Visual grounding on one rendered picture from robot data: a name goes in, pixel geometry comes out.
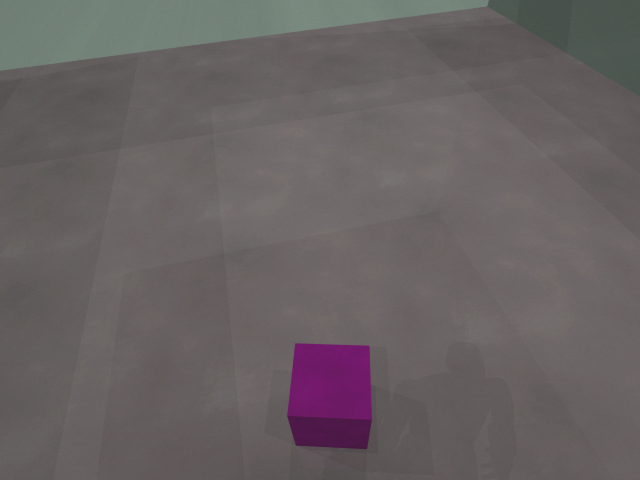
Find carton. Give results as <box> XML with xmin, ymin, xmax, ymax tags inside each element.
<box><xmin>287</xmin><ymin>343</ymin><xmax>372</xmax><ymax>449</ymax></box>

